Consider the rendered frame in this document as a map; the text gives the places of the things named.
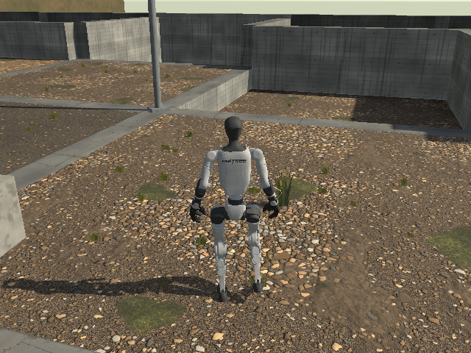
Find right robot foot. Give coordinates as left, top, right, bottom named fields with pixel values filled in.
left=253, top=279, right=263, bottom=293

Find left robot forearm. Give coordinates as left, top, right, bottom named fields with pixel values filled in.
left=191, top=178, right=206, bottom=209

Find robot left upper arm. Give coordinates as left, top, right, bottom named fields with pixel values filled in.
left=199, top=149, right=219, bottom=190

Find robot left thigh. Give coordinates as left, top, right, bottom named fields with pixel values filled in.
left=210, top=205, right=227, bottom=257

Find right robot hand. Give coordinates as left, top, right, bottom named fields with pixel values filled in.
left=263, top=203, right=280, bottom=218

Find robot right upper arm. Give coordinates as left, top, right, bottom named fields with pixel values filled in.
left=249, top=148, right=270, bottom=189

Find right robot forearm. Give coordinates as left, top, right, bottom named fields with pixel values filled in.
left=263, top=177, right=278, bottom=206

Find left robot hand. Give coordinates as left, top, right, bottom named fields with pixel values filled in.
left=189, top=206, right=207, bottom=223

